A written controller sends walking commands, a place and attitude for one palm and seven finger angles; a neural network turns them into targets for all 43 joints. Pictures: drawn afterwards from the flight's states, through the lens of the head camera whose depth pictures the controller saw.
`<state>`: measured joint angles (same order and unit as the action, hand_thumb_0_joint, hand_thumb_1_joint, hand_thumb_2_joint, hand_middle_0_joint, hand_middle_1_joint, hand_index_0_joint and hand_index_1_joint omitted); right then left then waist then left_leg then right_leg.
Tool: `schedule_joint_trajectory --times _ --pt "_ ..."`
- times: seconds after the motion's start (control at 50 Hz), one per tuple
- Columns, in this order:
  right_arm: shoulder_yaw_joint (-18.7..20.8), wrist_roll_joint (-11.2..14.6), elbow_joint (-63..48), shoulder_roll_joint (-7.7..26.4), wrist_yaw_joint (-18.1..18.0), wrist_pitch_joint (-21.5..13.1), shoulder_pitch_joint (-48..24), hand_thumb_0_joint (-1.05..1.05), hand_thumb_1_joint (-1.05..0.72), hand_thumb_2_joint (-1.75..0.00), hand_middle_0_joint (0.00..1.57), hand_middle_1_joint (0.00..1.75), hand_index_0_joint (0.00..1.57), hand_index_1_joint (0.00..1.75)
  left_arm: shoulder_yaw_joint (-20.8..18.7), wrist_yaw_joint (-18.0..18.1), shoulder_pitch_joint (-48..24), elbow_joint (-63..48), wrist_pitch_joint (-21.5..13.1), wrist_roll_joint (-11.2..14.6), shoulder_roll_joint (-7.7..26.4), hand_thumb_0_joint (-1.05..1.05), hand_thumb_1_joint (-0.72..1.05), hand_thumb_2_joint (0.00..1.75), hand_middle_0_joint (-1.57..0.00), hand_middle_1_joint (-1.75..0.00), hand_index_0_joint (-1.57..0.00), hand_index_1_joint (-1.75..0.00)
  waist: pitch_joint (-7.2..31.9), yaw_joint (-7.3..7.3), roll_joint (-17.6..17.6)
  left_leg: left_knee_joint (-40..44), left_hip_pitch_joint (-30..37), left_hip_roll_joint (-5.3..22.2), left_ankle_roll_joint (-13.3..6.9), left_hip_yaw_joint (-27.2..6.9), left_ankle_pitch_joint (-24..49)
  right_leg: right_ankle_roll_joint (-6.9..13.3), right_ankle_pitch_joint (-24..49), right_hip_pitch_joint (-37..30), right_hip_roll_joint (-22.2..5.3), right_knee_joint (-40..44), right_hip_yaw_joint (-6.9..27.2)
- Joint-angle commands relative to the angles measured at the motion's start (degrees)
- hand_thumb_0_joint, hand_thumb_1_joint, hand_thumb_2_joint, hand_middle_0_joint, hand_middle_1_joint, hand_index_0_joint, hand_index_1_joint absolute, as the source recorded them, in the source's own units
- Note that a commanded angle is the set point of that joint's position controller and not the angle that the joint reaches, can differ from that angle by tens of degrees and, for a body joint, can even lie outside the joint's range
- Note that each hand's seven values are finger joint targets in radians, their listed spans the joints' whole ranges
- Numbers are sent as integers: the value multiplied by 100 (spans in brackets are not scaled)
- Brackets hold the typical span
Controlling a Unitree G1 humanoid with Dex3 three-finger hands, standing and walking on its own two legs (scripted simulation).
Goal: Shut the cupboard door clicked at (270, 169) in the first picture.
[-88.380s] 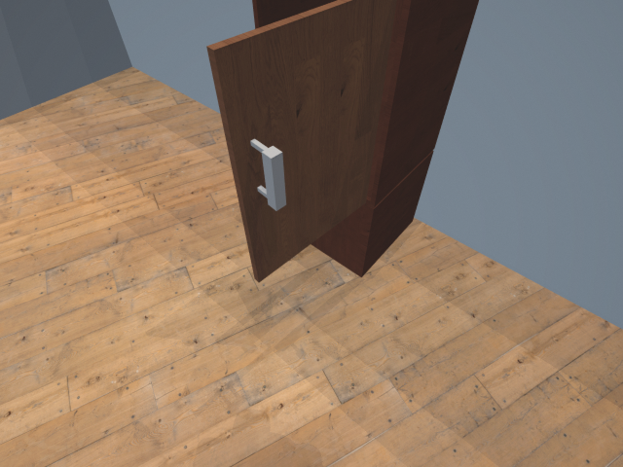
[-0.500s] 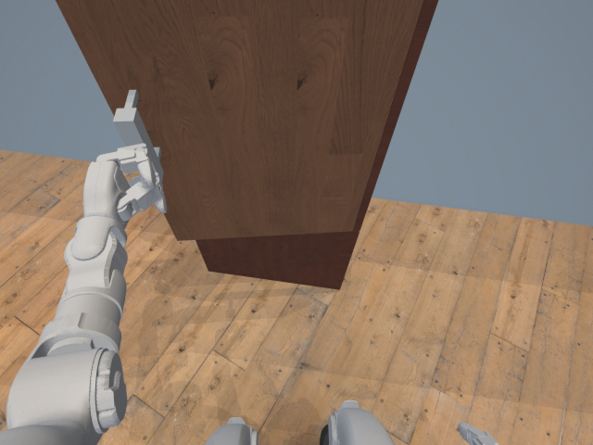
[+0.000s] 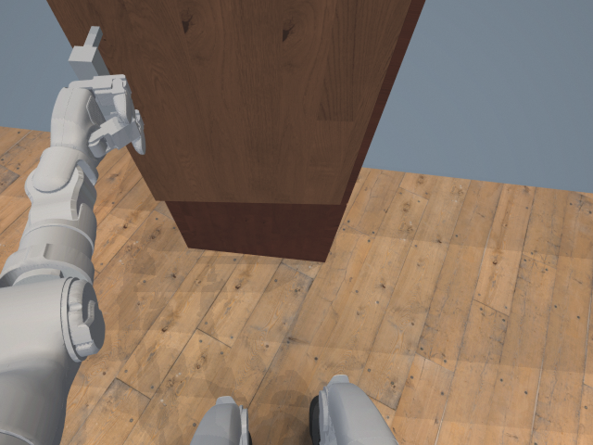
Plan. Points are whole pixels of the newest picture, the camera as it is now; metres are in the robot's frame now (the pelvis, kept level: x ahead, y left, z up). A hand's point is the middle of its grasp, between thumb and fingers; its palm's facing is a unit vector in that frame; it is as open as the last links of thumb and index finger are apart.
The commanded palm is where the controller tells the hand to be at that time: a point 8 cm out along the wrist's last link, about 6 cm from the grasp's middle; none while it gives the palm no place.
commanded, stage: push the door shut along its arc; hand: left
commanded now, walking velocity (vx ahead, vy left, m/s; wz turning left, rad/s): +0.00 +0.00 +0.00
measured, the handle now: (109, 84) +0.59 +0.22 +0.09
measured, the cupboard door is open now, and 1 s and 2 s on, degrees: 6 0 0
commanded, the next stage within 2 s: pull the fist back off the door in 0.64 s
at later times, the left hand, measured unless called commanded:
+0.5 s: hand (158, 97) +0.55 +0.14 +0.10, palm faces -0.23 -0.97 -0.02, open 3.1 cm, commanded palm +0.56 +0.18 +0.09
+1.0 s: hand (188, 82) +0.58 +0.11 +0.09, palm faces +0.09 -0.99 -0.06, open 3.1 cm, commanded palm +0.55 +0.16 +0.09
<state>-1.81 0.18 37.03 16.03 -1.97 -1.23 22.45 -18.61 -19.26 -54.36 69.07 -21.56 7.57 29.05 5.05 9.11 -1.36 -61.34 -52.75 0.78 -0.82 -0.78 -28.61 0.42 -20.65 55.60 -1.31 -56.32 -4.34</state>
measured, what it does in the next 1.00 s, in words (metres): stands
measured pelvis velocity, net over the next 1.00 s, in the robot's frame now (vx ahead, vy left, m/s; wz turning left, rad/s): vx -0.02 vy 0.00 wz -0.02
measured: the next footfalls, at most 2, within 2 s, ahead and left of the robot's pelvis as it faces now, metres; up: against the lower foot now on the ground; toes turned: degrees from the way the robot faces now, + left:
none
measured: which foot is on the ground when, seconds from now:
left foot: down 0.00-1.00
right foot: down 0.00-1.00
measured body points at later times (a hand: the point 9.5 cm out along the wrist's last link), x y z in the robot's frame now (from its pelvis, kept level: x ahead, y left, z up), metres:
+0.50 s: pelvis +0.00 +0.00 -0.01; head +0.15 +0.01 +0.42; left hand +0.56 +0.20 +0.10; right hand -0.02 -0.26 -0.11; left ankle +0.00 +0.11 -0.66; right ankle +0.06 -0.12 -0.66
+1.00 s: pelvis -0.02 +0.00 -0.03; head +0.14 +0.01 +0.39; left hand +0.57 +0.16 +0.10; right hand -0.06 -0.25 -0.12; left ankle +0.00 +0.11 -0.66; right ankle +0.06 -0.12 -0.66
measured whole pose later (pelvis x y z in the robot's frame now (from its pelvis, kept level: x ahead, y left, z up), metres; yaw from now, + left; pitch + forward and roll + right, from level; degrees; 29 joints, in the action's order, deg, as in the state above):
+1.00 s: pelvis -0.02 +0.00 -0.03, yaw -1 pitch +27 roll -3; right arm -3.6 -4.5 35.2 15.3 2.0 -3.8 24.3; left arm -21.7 3.9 -74.5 78.5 -17.4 -6.4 32.4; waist 5.7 17.5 -3.1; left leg -67.9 -66.5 1.7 -0.8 -1.6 -28.2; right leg 0.7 -18.8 68.3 -0.4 -60.4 -5.0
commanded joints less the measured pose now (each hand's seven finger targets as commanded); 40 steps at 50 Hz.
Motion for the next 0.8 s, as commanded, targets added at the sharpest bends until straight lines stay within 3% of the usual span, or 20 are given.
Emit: schedule_joint_trajectory --times 0.0,0.04,0.08,0.12,0.14,0.16,0.2,0.22,0.26,0.32,0.4,0.44,0.52,0.6,0.68,0.72,0.74,0.76,0.78 --pt "369 -50 -319 1045 -48 -121 903 0 -90 -90 20 30 20 30 30 -194 -3181 -1281 -324 31 1050 0 90 90 -130 -150 -130 -150 2845 383 -725 826 1515 -32 -29 -363 1834 120 1096 -1311 236 500 295" --pt "352 -46 -253 1058 -43 -108 928 0 -90 -90 20 30 20 30 6 -210 -3384 -1147 -264 -14 1192 0 90 90 -130 -150 -130 -150 2734 460 -730 795 1397 -7 -32 -364 1697 95 1003 -1248 241 526 311" --pt "353 -45 -272 1086 -38 -96 988 0 -90 -90 20 30 20 30 -169 -232 -3384 -1146 -236 -45 1463 0 90 90 -130 -150 -130 -150 2821 436 -673 778 1330 -2 -48 -348 1759 97 1096 -1382 252 529 330" --pt "353 -62 -256 1078 -39 -102 1022 0 -90 -90 20 30 20 30 -75 -281 -3602 -1292 -266 -73 1440 0 90 90 -130 -150 -130 -150 3059 467 -957 718 1535 -1 -31 -357 2011 111 1255 -1305 255 477 320" --pt "350 -66 -248 1058 -24 -104 1031 0 -90 -90 20 30 20 30 87 -311 -3577 -1233 -245 -94 1244 0 90 90 -130 -150 -130 -150 3024 492 -1044 707 1617 -2 -15 -376 2073 112 1246 -1198 259 475 300" --pt "356 -69 -224 1075 -16 -97 1061 0 -90 -90 20 30 20 30 23 -316 -3579 -1226 -242 -85 1317 0 90 90 -130 -150 -130 -150 2951 494 -1066 719 1689 27 0 -389 2110 114 1227 -1121 269 497 276" --pt "347 -79 -259 1093 -17 -92 1098 0 -90 -90 20 30 20 30 3 -357 -3591 -1160 -212 -41 1303 0 90 90 -130 -150 -130 -150 2919 543 -906 711 1677 22 -27 -396 2138 129 1231 -1148 302 503 245" --pt "344 -70 -236 1109 -24 -74 1092 0 -90 -90 20 30 20 30 -103 -368 -3692 -1110 -190 -73 1508 0 90 90 -130 -150 -130 -150 2927 542 -909 702 1572 36 -21 -384 2063 110 1215 -1167 294 498 271" --pt "311 -54 -228 1096 -31 -83 1106 0 -90 -90 20 30 20 30 3 -387 -3905 -907 -66 -73 1430 0 90 90 -130 -150 -130 -150 2647 679 -680 678 1214 25 -79 -341 1759 83 1081 -1167 296 552 300" --pt "283 -58 -267 1120 -44 -96 1165 0 -90 -90 20 30 20 30 -362 -388 -3966 -825 -28 -143 1990 0 90 90 -130 -150 -130 -150 2904 584 -804 635 1079 8 -77 -307 1826 115 1212 -1416 301 476 332" --pt "285 -94 -285 1080 -7 -111 1225 0 -90 -90 20 30 20 30 -143 -418 -4067 -900 -70 -231 1775 0 90 90 -130 -150 -130 -150 3055 657 -1000 512 1308 18 -64 -334 2187 120 1389 -1197 318 380 280" --pt "284 -89 -273 1106 -5 -87 1229 0 -90 -90 20 30 20 30 -204 -476 -4089 -803 -19 -273 1940 0 90 90 -130 -150 -130 -150 3105 675 -976 456 1241 47 -61 -327 2174 103 1408 -1190 326 364 296" --pt "277 -57 -164 1111 -51 -120 1261 0 -90 -90 20 30 20 30 125 -572 -4846 -738 79 -277 1687 0 90 90 -130 -150 -130 -150 2831 943 -1041 438 1199 61 -81 -373 1798 80 1025 -772 328 425 275" --pt "239 -67 -97 1148 -86 -194 1294 0 -90 -90 20 30 20 30 153 -557 -5133 -653 164 -305 1754 0 90 90 -130 -150 -130 -150 2772 1055 -1036 370 1129 63 -115 -418 1605 108 757 -509 338 411 231" --pt "211 -52 32 1165 -119 -342 1218 0 -90 -90 20 30 20 30 509 -567 -5477 -523 252 -329 1367 0 90 90 -130 -150 -130 -150 2621 1188 -1377 363 1150 84 -91 -476 1145 108 353 27 320 379 193" --pt "201 -58 56 1201 -144 -418 1228 0 -90 -90 20 30 20 30 483 -602 -5652 -636 226 -313 1478 0 90 90 -130 -150 -130 -150 2892 1200 -1452 337 1246 95 -89 -500 1169 111 348 33 316 331 187" --pt "166 -208 -122 1075 -117 -421 1375 0 -90 -90 20 30 20 30 -728 518 -5618 -585 317 154 1638 0 90 90 -130 -150 -130 -150 2944 883 -1472 447 852 65 -32 -639 881 85 274 -5 274 345 172" --pt "147 -250 -127 1040 -20 -445 1308 0 -90 -90 20 30 20 30 -462 1104 -5403 -457 361 -2 1273 0 90 90 -130 -150 -130 -150 2989 916 -1511 526 841 73 16 -680 675 46 182 16 263 271 148" --pt "175 -270 -143 1011 51 -458 1277 0 -90 -90 20 30 20 30 -323 1454 -5223 -362 386 -62 925 0 90 90 -130 -150 -130 -150 2817 942 -1357 598 796 77 32 -736 449 25 106 110 245 261 102"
